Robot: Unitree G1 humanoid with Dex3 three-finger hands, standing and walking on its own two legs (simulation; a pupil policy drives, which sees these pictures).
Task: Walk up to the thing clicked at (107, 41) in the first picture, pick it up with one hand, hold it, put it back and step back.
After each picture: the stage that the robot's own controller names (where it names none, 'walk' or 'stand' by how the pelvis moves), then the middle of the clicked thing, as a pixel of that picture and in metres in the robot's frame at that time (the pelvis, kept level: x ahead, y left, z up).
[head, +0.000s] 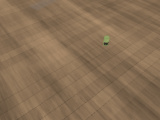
stand; (106, 40) +1.50 -0.33 -0.72
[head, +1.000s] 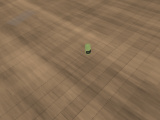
walk; (87, 49) +1.39 +0.03 -0.70
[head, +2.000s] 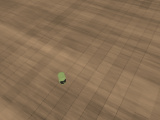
walk; (62, 78) +0.87 +0.24 -0.71
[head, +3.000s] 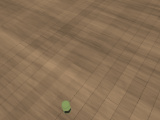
walk; (66, 107) +0.55 +0.18 -0.71
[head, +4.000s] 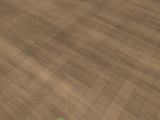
stand; out of the picture +0.43 +0.14 -0.70
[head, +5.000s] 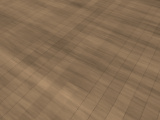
stand; out of the picture +0.41 +0.15 -0.72
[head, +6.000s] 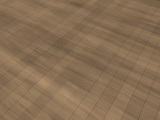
stand; out of the picture +0.43 +0.16 -0.73
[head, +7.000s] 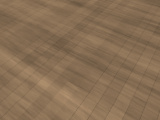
stand; out of the picture +0.41 +0.16 -0.73
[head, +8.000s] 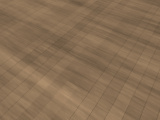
stand; out of the picture +0.41 +0.16 -0.73
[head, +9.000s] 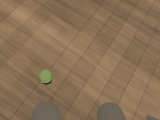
go down; (46, 77) +0.46 +0.17 -0.47
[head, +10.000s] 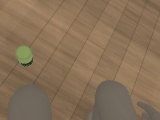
go down; (25, 56) +0.49 +0.22 -0.31
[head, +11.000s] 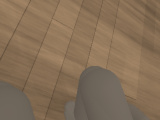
close in; out of the picture +0.46 +0.26 -0.23
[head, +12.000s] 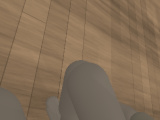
close; out of the picture +0.46 +0.28 -0.22
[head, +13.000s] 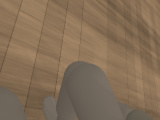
close; out of the picture +0.43 +0.25 -0.23
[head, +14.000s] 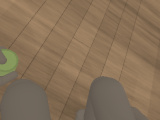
lift; (4, 65) +0.37 +0.24 -0.12
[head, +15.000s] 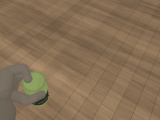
lift; (36, 89) +0.33 +0.15 +0.03
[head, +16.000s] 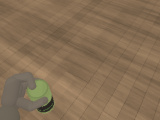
hold; (41, 97) +0.31 +0.15 +0.00
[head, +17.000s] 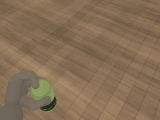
crouch; (44, 96) +0.31 +0.14 +0.00
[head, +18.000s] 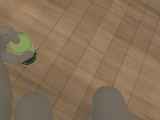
crouch; (24, 51) +0.46 +0.17 -0.10
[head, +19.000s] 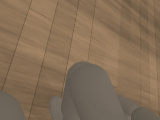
lower; out of the picture +0.43 +0.27 -0.23
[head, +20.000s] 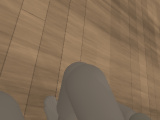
lower; out of the picture +0.43 +0.28 -0.23
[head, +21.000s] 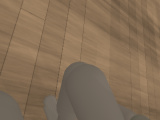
lower; out of the picture +0.43 +0.29 -0.24
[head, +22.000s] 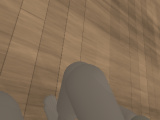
lower; out of the picture +0.43 +0.29 -0.23
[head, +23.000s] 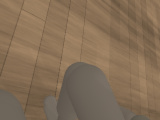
loosen; out of the picture +0.44 +0.28 -0.24
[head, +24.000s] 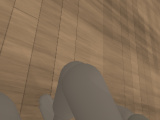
withdraw; out of the picture +0.43 +0.28 -0.24
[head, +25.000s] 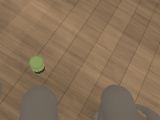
walk; (37, 65) +0.46 +0.20 -0.36
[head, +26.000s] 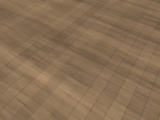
stand; out of the picture +0.39 +0.14 -0.66
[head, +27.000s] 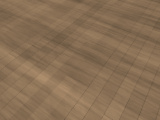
stand; out of the picture +0.40 +0.16 -0.66
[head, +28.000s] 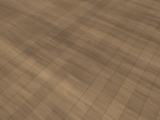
stand; out of the picture +0.41 +0.15 -0.69
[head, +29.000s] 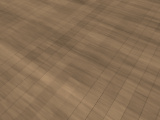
walk; out of the picture +0.41 +0.15 -0.72
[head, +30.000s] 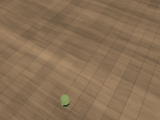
walk; (65, 101) +0.55 +0.16 -0.71
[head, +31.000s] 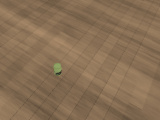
walk; (57, 69) +0.82 +0.15 -0.71
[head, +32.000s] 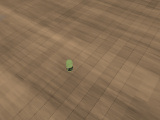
stand; (69, 65) +1.05 +0.15 -0.70
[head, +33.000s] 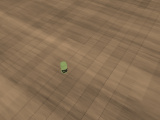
stand; (63, 67) +1.04 +0.19 -0.73
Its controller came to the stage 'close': yes
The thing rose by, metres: 0.71
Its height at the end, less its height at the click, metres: +0.00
